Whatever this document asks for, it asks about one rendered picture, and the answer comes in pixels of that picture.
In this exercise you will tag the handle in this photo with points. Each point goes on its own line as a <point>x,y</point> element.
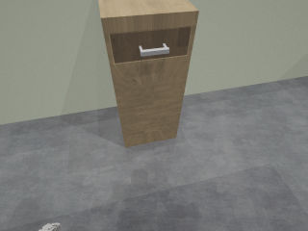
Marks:
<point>154,51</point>

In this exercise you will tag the cabinet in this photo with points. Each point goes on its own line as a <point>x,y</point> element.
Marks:
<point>149,93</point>

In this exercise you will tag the drawer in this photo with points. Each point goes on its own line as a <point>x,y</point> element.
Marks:
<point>126,45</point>

